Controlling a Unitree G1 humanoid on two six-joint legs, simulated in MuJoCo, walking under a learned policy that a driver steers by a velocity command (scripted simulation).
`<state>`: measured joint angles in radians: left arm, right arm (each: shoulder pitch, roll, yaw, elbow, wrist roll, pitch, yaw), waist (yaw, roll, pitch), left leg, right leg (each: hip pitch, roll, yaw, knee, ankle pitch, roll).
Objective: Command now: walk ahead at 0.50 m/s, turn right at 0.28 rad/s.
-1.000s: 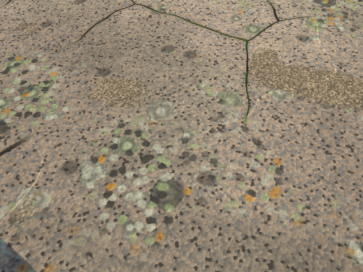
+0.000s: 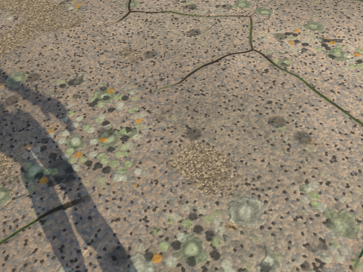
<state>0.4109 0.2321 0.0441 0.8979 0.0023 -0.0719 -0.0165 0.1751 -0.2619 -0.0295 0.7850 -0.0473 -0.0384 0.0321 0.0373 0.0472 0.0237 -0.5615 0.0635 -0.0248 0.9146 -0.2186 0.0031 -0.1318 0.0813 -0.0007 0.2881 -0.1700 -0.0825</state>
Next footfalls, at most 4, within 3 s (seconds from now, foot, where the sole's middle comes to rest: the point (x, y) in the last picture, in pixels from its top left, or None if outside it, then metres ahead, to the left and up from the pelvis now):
0.22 left None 0.27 0.12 -0.78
0.76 right None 0.46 -0.16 -0.78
1.32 left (253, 193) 0.82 -0.20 -0.78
1.84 right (309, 154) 1.02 -0.47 -0.78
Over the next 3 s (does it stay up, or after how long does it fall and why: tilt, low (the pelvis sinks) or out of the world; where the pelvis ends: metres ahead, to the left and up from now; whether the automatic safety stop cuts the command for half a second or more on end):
stays up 1.48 -0.43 -0.02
